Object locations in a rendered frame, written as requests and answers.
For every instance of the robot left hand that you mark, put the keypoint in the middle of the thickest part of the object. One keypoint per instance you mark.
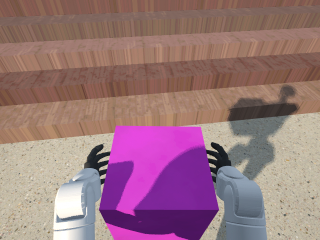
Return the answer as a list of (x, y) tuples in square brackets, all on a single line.
[(93, 158)]

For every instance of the left robot forearm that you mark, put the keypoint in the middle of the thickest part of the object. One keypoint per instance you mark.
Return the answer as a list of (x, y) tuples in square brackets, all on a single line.
[(75, 206)]

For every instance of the robot right hand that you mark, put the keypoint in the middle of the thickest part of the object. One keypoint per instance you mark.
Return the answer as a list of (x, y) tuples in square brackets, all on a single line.
[(221, 156)]

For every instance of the right robot forearm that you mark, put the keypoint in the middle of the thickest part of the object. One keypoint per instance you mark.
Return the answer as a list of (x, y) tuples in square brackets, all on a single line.
[(244, 210)]

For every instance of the carton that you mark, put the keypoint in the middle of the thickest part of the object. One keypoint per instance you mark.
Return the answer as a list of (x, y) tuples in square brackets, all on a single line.
[(158, 184)]

